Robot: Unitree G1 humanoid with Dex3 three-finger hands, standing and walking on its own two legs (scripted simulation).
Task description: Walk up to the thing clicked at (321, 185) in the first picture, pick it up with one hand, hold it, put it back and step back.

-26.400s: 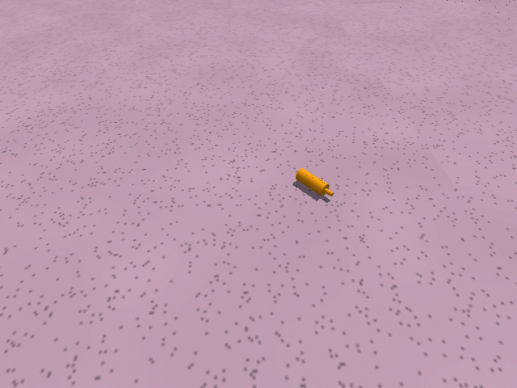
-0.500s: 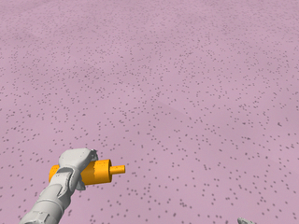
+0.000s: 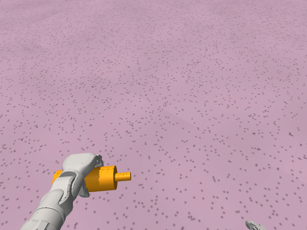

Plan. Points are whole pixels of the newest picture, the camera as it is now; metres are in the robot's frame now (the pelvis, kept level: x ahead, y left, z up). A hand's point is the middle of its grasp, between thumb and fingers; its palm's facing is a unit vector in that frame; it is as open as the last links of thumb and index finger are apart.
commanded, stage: hold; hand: left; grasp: from above
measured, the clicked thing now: (94, 179) +0.31 +0.20 -0.09
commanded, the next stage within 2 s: crouch in 1.28 s
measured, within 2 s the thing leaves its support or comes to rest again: neither
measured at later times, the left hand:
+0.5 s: hand (82, 182) +0.28 +0.22 -0.04, palm faces -0.48 -0.04 -0.88, open 10.1 cm
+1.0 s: hand (83, 183) +0.27 +0.21 -0.03, palm faces -0.48 -0.05 -0.88, open 10.1 cm
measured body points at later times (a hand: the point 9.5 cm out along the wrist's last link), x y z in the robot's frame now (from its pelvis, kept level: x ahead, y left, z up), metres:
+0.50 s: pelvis -0.01 +0.00 +0.01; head +0.00 -0.02 +0.46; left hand +0.30 +0.22 +0.01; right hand +0.12 -0.26 -0.11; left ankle +0.01 +0.11 -0.73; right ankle +0.01 -0.14 -0.73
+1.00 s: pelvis -0.01 -0.01 +0.01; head +0.00 -0.03 +0.46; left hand +0.29 +0.21 +0.02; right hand +0.14 -0.26 -0.10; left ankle +0.01 +0.11 -0.73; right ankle +0.01 -0.14 -0.73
